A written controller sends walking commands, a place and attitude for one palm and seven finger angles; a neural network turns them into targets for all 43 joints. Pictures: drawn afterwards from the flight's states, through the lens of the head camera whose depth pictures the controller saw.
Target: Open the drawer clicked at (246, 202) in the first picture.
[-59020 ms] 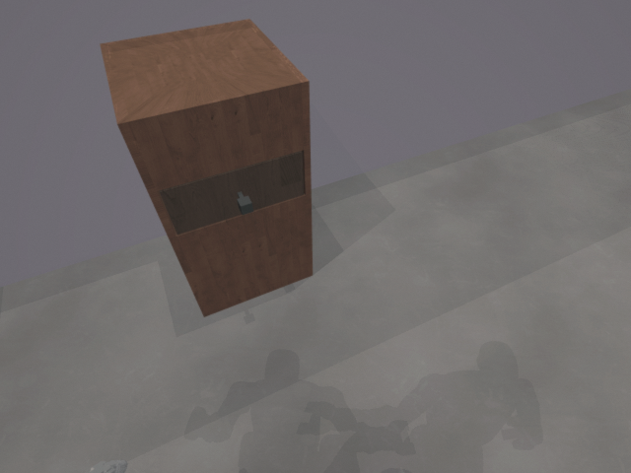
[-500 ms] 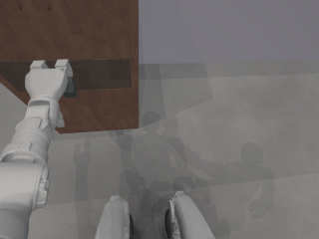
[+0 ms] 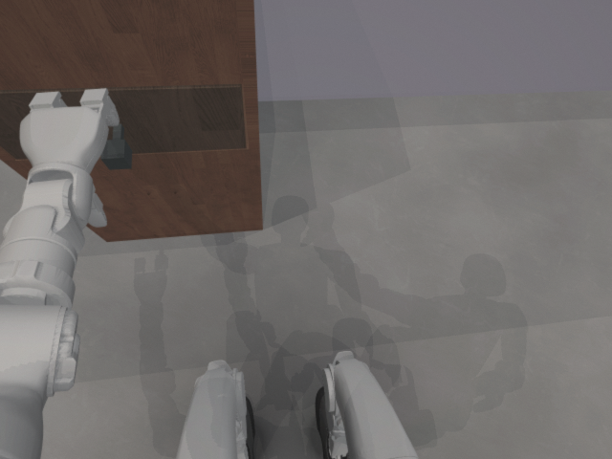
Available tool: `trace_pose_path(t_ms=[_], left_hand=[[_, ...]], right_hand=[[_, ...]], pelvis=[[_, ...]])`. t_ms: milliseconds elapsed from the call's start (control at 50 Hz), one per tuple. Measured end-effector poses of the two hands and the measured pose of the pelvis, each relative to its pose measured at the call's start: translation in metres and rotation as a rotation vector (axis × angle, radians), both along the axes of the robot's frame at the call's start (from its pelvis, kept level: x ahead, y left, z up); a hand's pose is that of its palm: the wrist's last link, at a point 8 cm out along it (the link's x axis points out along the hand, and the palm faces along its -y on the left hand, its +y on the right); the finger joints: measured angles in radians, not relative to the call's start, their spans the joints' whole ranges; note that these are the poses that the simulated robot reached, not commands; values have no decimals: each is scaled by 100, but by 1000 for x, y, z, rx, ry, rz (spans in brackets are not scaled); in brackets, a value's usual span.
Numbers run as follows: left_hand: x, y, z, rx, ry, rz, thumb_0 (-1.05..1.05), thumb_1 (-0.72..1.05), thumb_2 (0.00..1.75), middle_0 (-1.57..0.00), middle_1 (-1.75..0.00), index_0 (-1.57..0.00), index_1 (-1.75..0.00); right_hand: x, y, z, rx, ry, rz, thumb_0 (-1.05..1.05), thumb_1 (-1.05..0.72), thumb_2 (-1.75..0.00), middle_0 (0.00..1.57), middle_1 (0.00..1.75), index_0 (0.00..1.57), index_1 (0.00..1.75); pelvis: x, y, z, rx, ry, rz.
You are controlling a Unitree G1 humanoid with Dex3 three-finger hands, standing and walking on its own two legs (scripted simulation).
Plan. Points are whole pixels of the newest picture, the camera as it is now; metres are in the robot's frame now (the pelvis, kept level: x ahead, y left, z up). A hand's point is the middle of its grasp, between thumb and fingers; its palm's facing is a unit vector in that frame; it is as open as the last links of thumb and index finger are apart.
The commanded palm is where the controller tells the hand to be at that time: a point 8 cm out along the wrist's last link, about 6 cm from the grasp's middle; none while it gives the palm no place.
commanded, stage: move the hooked fingers above the handle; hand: left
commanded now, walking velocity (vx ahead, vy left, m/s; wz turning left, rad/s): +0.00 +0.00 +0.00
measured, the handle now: (117, 145) +0.57 +0.25 -0.10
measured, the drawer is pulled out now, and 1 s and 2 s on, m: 0.00 0.00 0.00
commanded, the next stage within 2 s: lower the fingers behind the handle in 1.32 s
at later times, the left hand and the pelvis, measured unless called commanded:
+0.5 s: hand (86, 164) +0.51 +0.26 -0.04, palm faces -0.07 -0.02 -1.00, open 13.8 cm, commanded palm +0.50 +0.23 +0.02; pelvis +0.00 +0.00 +0.00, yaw +0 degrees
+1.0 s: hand (84, 171) +0.50 +0.26 -0.04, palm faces -0.07 -0.02 -1.00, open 13.8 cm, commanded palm +0.50 +0.23 +0.02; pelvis +0.00 +0.01 +0.00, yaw +0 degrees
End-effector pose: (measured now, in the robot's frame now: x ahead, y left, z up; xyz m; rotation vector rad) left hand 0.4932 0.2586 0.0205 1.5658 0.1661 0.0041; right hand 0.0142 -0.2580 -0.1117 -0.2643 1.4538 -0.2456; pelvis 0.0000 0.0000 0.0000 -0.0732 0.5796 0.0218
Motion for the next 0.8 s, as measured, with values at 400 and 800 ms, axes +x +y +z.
trace_pose_path(t_ms=[400,800], left_hand=[[-2,2,-10,-3,-55,3,0,-49,30,-32,-120,-32,-120],[-1,-4,-3,-24,-59,-24,0,-49,30,-32,-120,-32,-120]], right_hand=[[10,-10,-2,-30,-8,16,0,-91,-90,20,30,21,30],[-2,-5,3,-24,-2,4,0,-91,-90,20,30,21,30]], pelvis=[[0,2,-6,-4,7,-1],[-1,5,-4,-6,-3,-6]])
